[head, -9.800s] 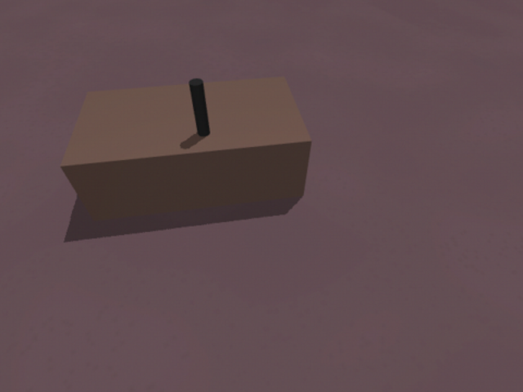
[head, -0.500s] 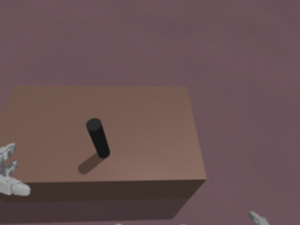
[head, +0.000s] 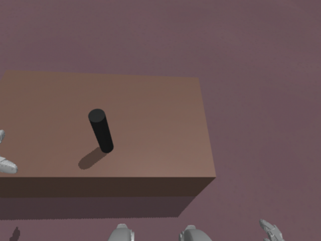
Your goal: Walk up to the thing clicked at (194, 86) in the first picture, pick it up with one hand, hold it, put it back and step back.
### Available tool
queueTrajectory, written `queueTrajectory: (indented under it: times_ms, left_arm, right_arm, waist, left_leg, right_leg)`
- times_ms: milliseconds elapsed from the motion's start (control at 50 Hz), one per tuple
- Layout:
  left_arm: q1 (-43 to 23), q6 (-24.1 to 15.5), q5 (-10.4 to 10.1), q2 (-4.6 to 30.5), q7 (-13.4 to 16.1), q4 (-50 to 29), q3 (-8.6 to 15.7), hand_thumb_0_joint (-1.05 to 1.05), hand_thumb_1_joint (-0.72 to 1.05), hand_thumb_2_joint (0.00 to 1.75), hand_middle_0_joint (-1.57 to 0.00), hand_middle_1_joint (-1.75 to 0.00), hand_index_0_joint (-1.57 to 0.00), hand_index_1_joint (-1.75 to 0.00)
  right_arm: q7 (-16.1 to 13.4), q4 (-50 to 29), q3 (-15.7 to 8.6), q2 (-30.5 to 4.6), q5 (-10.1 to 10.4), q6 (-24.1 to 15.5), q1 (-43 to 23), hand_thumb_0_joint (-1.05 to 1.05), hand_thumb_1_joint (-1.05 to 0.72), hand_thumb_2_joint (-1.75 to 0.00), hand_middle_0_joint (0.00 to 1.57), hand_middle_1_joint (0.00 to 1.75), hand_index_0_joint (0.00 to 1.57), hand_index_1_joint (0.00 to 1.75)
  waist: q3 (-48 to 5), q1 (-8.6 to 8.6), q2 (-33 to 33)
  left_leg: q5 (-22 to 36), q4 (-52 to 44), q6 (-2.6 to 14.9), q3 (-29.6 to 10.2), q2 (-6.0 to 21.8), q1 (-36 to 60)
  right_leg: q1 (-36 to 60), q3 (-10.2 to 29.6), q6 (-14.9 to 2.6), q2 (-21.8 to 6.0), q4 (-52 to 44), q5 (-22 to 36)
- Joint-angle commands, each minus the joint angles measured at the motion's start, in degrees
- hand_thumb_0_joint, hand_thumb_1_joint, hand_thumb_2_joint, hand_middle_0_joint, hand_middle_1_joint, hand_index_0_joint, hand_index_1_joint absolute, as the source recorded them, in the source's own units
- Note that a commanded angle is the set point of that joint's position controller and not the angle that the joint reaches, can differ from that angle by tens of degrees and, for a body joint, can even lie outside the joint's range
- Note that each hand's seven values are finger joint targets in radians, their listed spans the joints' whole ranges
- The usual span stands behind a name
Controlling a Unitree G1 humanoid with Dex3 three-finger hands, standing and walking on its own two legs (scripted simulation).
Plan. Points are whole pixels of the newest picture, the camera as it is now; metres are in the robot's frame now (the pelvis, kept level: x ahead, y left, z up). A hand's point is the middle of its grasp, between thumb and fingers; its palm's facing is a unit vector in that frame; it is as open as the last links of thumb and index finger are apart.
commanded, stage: go down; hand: left
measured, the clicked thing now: (102, 133) +0.51 +0.20 -0.23
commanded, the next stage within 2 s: none
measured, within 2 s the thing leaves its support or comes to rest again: neither
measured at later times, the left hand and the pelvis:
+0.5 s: hand (3, 130) +0.38 +0.38 +0.02, palm faces +0.15 -0.98 -0.12, open 17.5 cm; pelvis +0.01 +0.01 +0.00, yaw -1 degrees
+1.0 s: hand (0, 124) +0.40 +0.39 +0.02, palm faces +0.16 -0.98 -0.09, open 17.4 cm; pelvis +0.01 +0.01 -0.01, yaw -1 degrees
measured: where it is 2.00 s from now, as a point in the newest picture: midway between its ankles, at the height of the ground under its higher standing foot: outside the picture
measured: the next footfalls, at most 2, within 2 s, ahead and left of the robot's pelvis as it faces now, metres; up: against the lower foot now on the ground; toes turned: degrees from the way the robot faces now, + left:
none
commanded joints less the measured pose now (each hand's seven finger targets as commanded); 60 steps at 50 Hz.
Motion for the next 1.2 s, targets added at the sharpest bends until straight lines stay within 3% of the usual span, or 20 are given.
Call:
queueTrajectory:
  times_ms: [0,60,140,180,200,240,300,360,520,560,660,700,760,820,920,1140,1180]
  left_arm:
    - [-15.17,-5.82,-2.00,22.33,-0.47,-6.75,5.65,0.00,-0.56,0.03,-0.07,-0.04,-0.06,-0.04]
    - [-18.77,-7.91,-1.96,26.01,-0.44,-8.62,7.76,0.00,-0.52,0.04,-0.07,-0.03,-0.06,-0.04]
    - [-19.28,-9.08,-1.68,26.92,-0.58,-7.57,8.29,0.00,-0.50,0.04,-0.07,-0.02,-0.06,-0.04]
    - [-19.02,-9.24,-1.91,27.38,-0.77,-7.68,8.49,0.00,-0.48,0.04,-0.07,-0.02,-0.06,-0.03]
    - [-19.61,-9.10,-2.05,26.05,-0.95,-6.95,7.85,0.00,-0.51,0.03,-0.08,-0.02,-0.06,-0.03]
    - [-19.67,-9.22,-2.11,27.19,-1.12,-7.70,8.37,0.00,-0.51,0.04,-0.07,-0.03,-0.06,-0.04]
    - [-17.53,-8.54,-2.23,25.35,-1.25,-4.82,7.44,0.00,-0.55,0.04,-0.08,-0.03,-0.06,-0.04]
    - [-16.51,-8.38,-2.64,24.87,-1.58,-5.23,7.15,0.00,-0.58,0.03,-0.08,-0.03,-0.06,-0.04]
    - [-19.98,-10.08,-3.55,25.48,-1.75,-8.32,8.01,0.00,-0.61,0.06,-0.08,-0.05,-0.05,-0.07]
    - [-19.31,-10.31,-3.44,25.44,-1.79,-7.32,8.35,0.00,-0.51,0.04,-0.07,-0.02,-0.05,-0.04]
    - [-21.02,-10.51,-3.23,25.36,-1.97,-7.18,7.92,0.00,-0.51,0.04,-0.08,-0.02,-0.06,-0.03]
    - [-21.13,-10.85,-3.38,25.62,-2.16,-6.06,8.42,0.00,-0.53,0.05,-0.07,-0.03,-0.05,-0.04]
    - [-22.10,-11.72,-3.39,27.03,-2.67,-5.19,9.40,0.00,-0.51,0.05,-0.07,-0.03,-0.05,-0.05]
    - [-22.57,-12.06,-3.56,26.29,-3.26,-4.24,8.71,0.00,-0.51,0.04,-0.07,-0.03,-0.05,-0.05]
    - [-23.96,-12.50,-3.97,28.28,-4.24,-3.35,9.91,0.00,-0.53,0.04,-0.07,-0.03,-0.05,-0.04]
    - [-27.42,-13.26,-3.60,32.18,-4.84,-2.50,11.48,0.00,-0.50,0.05,-0.07,-0.03,-0.05,-0.05]
    - [-26.95,-13.31,-3.72,33.02,-4.86,-2.31,12.12,0.00,-0.52,0.06,-0.07,-0.04,-0.05,-0.05]
  right_arm:
    - [-1.10,-4.25,-3.44,-10.46,-0.11,-1.30,5.85,0.00,-0.88,-0.89,0.20,0.30,0.20,0.30]
    - [-1.14,-3.85,-3.39,-10.63,-0.25,-0.83,6.40,0.00,-0.88,-0.89,0.20,0.30,0.20,0.30]
    - [-1.34,-3.22,-3.40,-10.96,-0.61,0.00,7.19,0.00,-0.88,-0.89,0.20,0.30,0.20,0.30]
    - [-1.36,-3.07,-3.40,-11.18,-0.59,0.21,6.99,0.00,-0.89,-0.90,0.20,0.30,0.20,0.30]
    - [-1.34,-2.77,-3.52,-11.35,-0.67,0.40,7.71,0.00,-0.89,-0.90,0.20,0.30,0.20,0.30]
    - [-1.22,-2.82,-3.49,-11.44,-0.63,0.54,7.66,0.00,-0.89,-0.90,0.20,0.30,0.20,0.30]
    - [-1.28,-2.96,-3.32,-11.15,-0.55,0.88,8.21,0.00,-0.89,-0.90,0.20,0.30,0.20,0.30]
    - [-1.13,-3.34,-3.23,-11.10,-0.29,1.03,7.85,0.00,-0.90,-0.90,0.20,0.30,0.20,0.30]
    - [-0.90,-2.33,-3.85,-11.79,-0.55,1.16,8.95,0.00,-0.89,-0.90,0.20,0.30,0.20,0.30]
    - [-0.97,-2.02,-3.87,-11.85,-0.65,1.43,9.05,0.00,-0.88,-0.90,0.20,0.30,0.20,0.30]
    - [-0.78,-2.39,-3.68,-11.54,-0.90,1.85,8.39,0.00,-0.89,-0.90,0.20,0.30,0.20,0.30]
    - [-0.71,-2.16,-3.32,-11.39,-1.01,1.89,8.50,0.00,-0.88,-0.90,0.20,0.30,0.20,0.30]
    - [-0.69,-2.29,-3.15,-11.21,-1.08,2.11,8.02,0.00,-0.89,-0.90,0.20,0.30,0.20,0.30]
    - [-0.55,-2.92,-3.13,-11.54,-1.08,2.04,7.53,0.00,-0.89,-0.90,0.20,0.30,0.20,0.30]
    - [-0.33,-2.39,-2.77,-12.10,-1.44,2.17,8.41,0.00,-0.89,-0.90,0.20,0.30,0.20,0.30]
    - [-0.28,-2.81,-2.06,-12.21,-1.65,2.77,8.43,0.00,-0.89,-0.90,0.20,0.30,0.20,0.30]
    - [-0.15,-2.84,-1.83,-12.19,-1.54,2.84,8.29,0.00,-0.89,-0.90,0.20,0.30,0.20,0.30]
  waist:
    - [-18.26,0.93,7.39]
    - [-20.75,1.19,9.05]
    - [-21.36,0.57,9.92]
    - [-21.49,1.15,12.01]
    - [-22.35,0.36,11.86]
    - [-21.69,1.03,12.90]
    - [-20.72,0.55,10.06]
    - [-18.98,1.00,11.39]
    - [-21.64,0.50,13.41]
    - [-21.99,0.41,12.78]
    - [-21.07,-0.06,12.90]
    - [-21.65,0.02,11.92]
    - [-20.65,0.03,12.13]
    - [-20.08,-0.25,12.10]
    - [-23.88,-0.39,13.28]
    - [-24.47,-0.65,13.17]
    - [-23.75,0.09,14.14]
  left_leg:
    - [11.00,-8.04,1.25,0.52,-1.56,10.61]
    - [12.28,-7.34,1.21,0.51,-1.59,11.74]
    - [14.06,-6.71,1.18,0.68,-1.65,12.50]
    - [13.89,-7.17,0.93,0.50,-1.53,13.58]
    - [15.82,-6.78,0.83,0.07,-1.21,15.27]
    - [15.98,-7.28,0.56,-0.30,-1.05,15.26]
    - [15.43,-7.15,0.86,-0.07,-1.05,13.18]
    - [14.81,-7.56,0.67,-0.19,-0.95,12.86]
    - [22.75,-6.68,-0.21,-1.95,0.31,19.19]
    - [24.32,-6.26,-0.14,-1.81,0.10,19.07]
    - [22.20,-5.95,0.18,-1.30,-0.26,17.78]
    - [24.10,-5.15,0.31,-1.36,-0.26,17.19]
    - [20.63,-5.04,0.44,-1.22,-0.55,15.10]
    - [17.69,-5.27,0.54,-1.20,-0.57,14.37]
    - [24.03,-3.74,-0.03,-2.47,0.02,16.67]
    - [18.79,-2.31,0.49,-2.01,-0.60,13.33]
    - [18.03,-2.53,0.35,-2.04,-0.63,12.42]
  right_leg:
    - [6.75,0.66,-2.41,1.79,-6.12,8.47]
    - [6.46,0.95,-2.48,1.75,-5.53,9.23]
    - [6.61,1.12,-2.41,1.67,-5.51,11.07]
    - [5.58,1.08,-2.71,1.68,-5.48,10.16]
    - [4.57,0.70,-2.74,1.88,-5.25,11.15]
    - [3.92,0.34,-2.94,2.02,-5.09,10.68]
    - [5.42,0.32,-2.83,2.19,-5.62,10.84]
    - [3.92,-0.04,-2.91,2.36,-5.43,10.16]
    - [-0.03,-1.07,-2.95,2.79,-4.05,11.45]
    - [0.84,-0.91,-2.95,2.67,-4.12,12.92]
    - [0.71,-0.43,-2.92,2.46,-4.44,12.23]
    - [0.91,-0.51,-2.82,2.38,-3.97,13.63]
    - [0.68,-0.28,-2.82,2.37,-3.71,12.18]
    - [-0.20,-0.01,-2.96,2.18,-3.65,10.38]
    - [-1.91,-0.78,-2.93,2.27,-1.99,12.64]
    - [-2.97,-0.24,-2.97,2.25,-1.57,10.34]
    - [-3.45,-0.35,-3.03,2.17,-1.08,9.71]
